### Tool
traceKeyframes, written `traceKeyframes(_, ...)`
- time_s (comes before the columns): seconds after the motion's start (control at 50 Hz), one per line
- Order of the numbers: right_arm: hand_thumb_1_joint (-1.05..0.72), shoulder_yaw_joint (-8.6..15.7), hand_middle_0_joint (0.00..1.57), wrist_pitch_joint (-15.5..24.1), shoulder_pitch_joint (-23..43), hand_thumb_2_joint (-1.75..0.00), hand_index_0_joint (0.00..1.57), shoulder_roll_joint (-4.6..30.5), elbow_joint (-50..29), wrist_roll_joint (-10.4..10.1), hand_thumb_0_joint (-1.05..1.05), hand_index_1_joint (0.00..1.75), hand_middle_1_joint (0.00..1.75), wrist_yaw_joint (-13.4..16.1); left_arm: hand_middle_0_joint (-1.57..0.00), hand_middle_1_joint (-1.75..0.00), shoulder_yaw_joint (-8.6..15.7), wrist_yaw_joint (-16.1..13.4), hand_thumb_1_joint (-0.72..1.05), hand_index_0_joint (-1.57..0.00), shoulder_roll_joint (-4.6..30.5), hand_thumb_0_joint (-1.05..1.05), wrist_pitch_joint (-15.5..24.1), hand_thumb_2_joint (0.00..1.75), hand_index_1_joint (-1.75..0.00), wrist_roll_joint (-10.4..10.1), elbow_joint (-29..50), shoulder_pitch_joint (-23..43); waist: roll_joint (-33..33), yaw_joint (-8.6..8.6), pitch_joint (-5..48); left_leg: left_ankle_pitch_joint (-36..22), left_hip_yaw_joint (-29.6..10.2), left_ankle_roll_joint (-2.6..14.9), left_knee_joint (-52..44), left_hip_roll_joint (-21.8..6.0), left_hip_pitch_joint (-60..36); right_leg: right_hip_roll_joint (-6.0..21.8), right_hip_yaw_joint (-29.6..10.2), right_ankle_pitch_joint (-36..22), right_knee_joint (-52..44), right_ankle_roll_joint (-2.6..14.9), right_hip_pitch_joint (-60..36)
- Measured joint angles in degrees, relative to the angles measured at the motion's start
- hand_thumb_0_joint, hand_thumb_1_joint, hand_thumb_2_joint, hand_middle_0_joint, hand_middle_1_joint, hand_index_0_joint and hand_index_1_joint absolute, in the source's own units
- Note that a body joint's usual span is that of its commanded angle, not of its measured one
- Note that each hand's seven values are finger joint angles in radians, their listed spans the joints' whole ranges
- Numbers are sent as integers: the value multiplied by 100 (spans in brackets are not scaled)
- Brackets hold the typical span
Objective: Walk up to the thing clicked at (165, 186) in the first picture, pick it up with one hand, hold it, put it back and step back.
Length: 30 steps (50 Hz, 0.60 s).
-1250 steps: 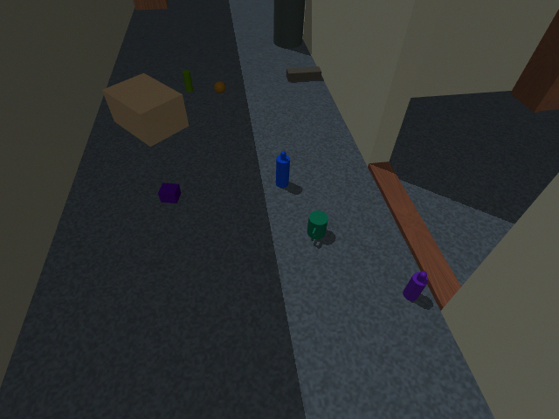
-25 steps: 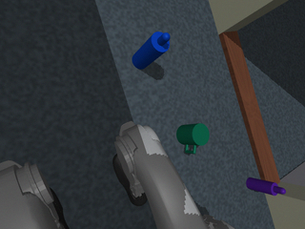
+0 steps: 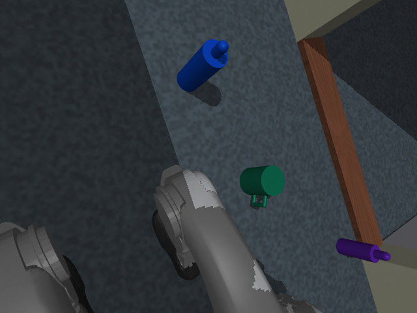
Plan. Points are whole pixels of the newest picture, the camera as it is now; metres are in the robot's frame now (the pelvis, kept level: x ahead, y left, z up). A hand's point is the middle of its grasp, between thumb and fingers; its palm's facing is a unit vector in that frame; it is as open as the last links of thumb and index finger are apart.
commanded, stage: approach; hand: left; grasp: from above
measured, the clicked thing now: out of the picture +0.48 +0.34 -0.32
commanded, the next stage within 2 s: close in in 1.14 s
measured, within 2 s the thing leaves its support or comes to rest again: neither
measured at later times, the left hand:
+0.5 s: hand out of the picture +0.49 +0.31 -0.20, palm faces +0.01 -0.45 -0.89, open 14.4 cm
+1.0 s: hand out of the picture +0.47 +0.33 -0.21, palm faces -0.04 -0.45 -0.89, open 14.3 cm
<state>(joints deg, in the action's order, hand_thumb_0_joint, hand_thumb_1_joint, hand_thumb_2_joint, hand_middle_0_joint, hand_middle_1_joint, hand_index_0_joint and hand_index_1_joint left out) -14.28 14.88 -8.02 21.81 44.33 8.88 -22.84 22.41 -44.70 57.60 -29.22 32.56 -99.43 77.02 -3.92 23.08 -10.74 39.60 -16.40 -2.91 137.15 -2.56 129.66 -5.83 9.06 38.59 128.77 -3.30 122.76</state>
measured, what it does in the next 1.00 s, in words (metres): stands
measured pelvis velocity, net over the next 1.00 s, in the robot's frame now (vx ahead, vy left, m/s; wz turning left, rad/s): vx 0.00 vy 0.00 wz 0.00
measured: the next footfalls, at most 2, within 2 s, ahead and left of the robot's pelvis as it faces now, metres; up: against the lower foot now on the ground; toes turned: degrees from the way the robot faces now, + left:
none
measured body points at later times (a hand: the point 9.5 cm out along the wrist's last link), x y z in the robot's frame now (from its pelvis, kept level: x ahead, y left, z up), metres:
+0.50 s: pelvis +0.00 +0.00 +0.00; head +0.30 +0.08 +0.32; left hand +0.49 +0.33 -0.15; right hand -0.02 -0.26 -0.05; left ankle +0.07 +0.14 -0.31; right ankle +0.11 -0.12 -0.31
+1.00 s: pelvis +0.00 +0.00 +0.00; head +0.30 +0.09 +0.32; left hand +0.47 +0.35 -0.16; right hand -0.01 -0.26 -0.05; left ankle +0.07 +0.14 -0.31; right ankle +0.11 -0.12 -0.31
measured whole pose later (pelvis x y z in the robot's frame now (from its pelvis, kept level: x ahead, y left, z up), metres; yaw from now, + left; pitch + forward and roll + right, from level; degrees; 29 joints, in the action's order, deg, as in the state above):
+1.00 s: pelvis +0.00 +0.00 +0.00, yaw +0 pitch +31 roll -13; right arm -15.1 13.8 -8.2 21.3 43.4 9.1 -22.4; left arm 18.4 -43.2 56.3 -29.9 32.9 -100.3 79.8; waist -4.2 25.3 -11.1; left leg 39.6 -16.3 -3.1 136.6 -2.6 129.8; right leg -5.6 9.1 38.6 128.3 -3.0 123.0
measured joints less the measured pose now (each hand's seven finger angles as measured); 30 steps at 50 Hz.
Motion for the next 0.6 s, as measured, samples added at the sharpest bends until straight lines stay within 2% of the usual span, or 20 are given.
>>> traceKeyframes(0.08,-92,15,20,11,-12,-90,19,-8,15,-10,0,30,29,1,-10,-96,-20,16,-58,-6,-6,0,-13,105,-101,-60,9,-24,22,-7,10,4,7,4,-4,-3,6,1,-5,3,-1,-1,8)
traceKeyframes(0.18,-92,-3,20,26,-34,-90,20,-30,47,-13,0,30,29,19,-10,-96,-190,109,-57,-6,-104,0,-44,105,-101,-184,-8,37,14,-11,29,3,28,-2,-18,6,4,16,-20,16,5,5,10)
traceKeyframes(0.32,-92,-20,20,25,41,-90,20,-59,110,62,0,30,29,44,-10,-96,-357,43,-56,-6,-208,0,-36,105,-100,-58,-164,294,-4,131,-14,-8,11,-31,-43,42,-20,51,3,33,-7,38,-28)
traceKeyframes(0.48,-92,-158,20,-9,84,-90,20,49,-19,151,0,30,29,47,-10,-95,-175,-142,-58,-6,8,0,-43,106,-100,22,-283,549,-18,400,-131,33,-35,-40,-52,8,-57,22,41,31,-40,45,-46)
traceKeyframes(0.6,-92,-150,20,-98,-12,-90,20,91,-171,97,0,30,29,21,-10,-95,-156,-117,-59,-6,147,0,-142,106,-100,97,-66,643,4,410,-164,31,-30,-38,-66,-35,-20,-13,33,-8,-62,38,20)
